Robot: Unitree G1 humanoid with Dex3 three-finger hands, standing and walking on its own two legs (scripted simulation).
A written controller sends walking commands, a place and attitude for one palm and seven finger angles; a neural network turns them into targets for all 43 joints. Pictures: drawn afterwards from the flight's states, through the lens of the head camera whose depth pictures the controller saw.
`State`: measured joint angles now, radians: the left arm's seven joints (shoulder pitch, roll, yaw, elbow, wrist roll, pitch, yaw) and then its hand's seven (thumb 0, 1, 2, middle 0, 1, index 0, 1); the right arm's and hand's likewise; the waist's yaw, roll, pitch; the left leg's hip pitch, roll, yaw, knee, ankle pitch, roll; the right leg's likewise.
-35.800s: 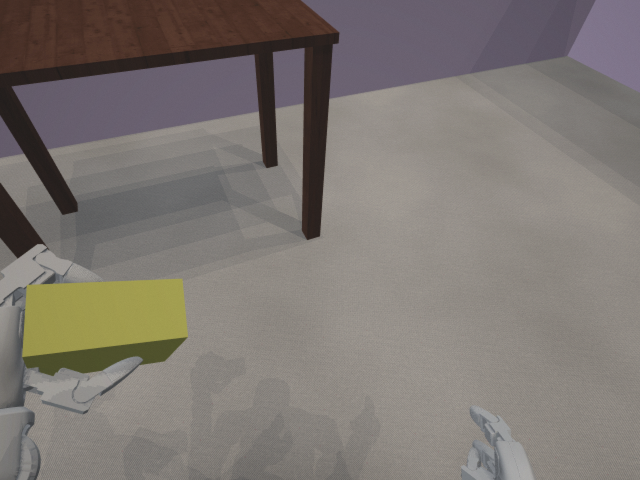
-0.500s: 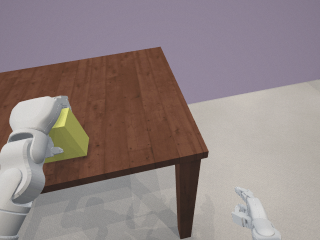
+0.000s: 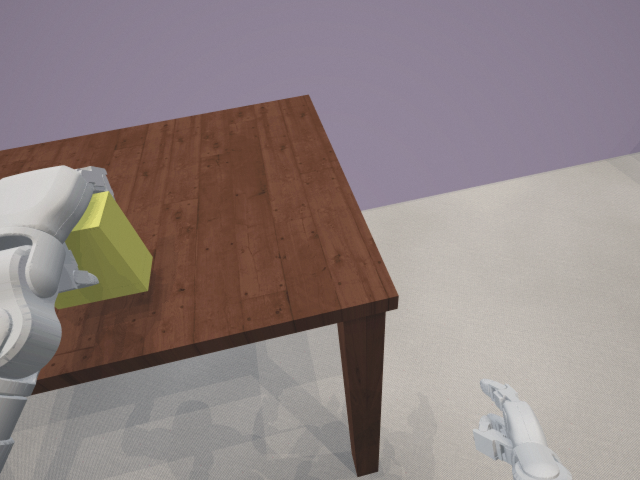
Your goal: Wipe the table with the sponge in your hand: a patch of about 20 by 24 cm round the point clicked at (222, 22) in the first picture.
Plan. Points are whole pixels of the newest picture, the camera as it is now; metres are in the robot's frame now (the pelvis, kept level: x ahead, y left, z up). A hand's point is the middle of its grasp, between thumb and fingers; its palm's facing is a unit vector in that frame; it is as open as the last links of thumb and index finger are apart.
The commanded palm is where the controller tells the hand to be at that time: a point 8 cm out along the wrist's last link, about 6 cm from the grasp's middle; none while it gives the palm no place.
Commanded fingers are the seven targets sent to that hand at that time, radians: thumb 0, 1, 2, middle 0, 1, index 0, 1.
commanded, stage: lift the sponge slowly off the table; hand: left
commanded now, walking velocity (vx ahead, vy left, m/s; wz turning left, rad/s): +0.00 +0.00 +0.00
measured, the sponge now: (90, 263) +0.28 +0.33 +0.16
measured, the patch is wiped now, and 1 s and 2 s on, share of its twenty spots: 0.95 0.95 0.95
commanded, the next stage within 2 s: bring the sponge back beside the body in 0.74 s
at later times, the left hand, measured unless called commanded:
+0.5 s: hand (50, 206) +0.28 +0.33 +0.24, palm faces +0.17 +0.04 -0.98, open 9.9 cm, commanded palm +0.24 +0.33 +0.31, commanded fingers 0.00 0.10 1.30 -1.20 -1.60 -1.20 -1.60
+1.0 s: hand (62, 206) +0.28 +0.32 +0.24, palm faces +0.15 +0.01 -0.99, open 9.9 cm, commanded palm +0.23 +0.32 +0.32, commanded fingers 0.00 0.10 1.30 -1.20 -1.60 -1.20 -1.60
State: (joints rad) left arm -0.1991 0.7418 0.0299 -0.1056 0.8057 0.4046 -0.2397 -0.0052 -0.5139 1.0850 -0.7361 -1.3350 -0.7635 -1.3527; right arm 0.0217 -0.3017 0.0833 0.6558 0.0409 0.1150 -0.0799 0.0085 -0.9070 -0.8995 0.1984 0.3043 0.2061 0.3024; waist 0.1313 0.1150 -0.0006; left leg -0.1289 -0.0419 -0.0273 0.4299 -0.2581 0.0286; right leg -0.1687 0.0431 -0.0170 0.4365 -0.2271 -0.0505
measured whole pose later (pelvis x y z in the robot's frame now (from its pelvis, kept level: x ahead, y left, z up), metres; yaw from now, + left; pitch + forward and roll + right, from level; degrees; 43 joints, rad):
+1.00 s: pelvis -0.02 +0.02 +0.00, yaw +0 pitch -2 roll +0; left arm -0.36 0.74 -0.03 -0.15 0.81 0.45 -0.33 -0.01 -0.51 1.08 -0.74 -1.34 -0.76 -1.35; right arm 0.02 -0.29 0.09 0.63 0.05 0.11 -0.08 0.01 -0.91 -0.90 0.20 0.30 0.21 0.30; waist 0.14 0.12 0.00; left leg -0.16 -0.07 -0.02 0.43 -0.23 0.05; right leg -0.20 0.01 -0.01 0.44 -0.20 -0.02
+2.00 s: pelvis -0.03 +0.00 +0.00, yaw -1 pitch -6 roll +1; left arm 0.09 0.75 0.11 -0.57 0.70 0.52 -0.23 -0.01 -0.52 1.08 -0.74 -1.34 -0.77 -1.35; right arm -0.01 -0.28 0.10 0.60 0.05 0.13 -0.07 0.01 -0.91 -0.90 0.20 0.30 0.21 0.30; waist 0.18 0.13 0.00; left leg -0.13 -0.04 0.00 0.47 -0.25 0.03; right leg -0.18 0.04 0.01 0.49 -0.21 -0.04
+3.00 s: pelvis -0.06 -0.01 -0.01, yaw +0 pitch +1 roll +0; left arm 0.23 0.52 0.54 -0.64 -0.07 -0.10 0.13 -0.01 -0.52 1.08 -0.74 -1.34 -0.77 -1.35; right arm 0.21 -0.23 -0.01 0.64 0.03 0.12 -0.03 0.01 -0.91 -0.90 0.20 0.30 0.20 0.30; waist -0.04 0.05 0.00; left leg -0.37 -0.02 -0.03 0.66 -0.25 0.00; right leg -0.30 0.05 -0.01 0.55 -0.26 -0.04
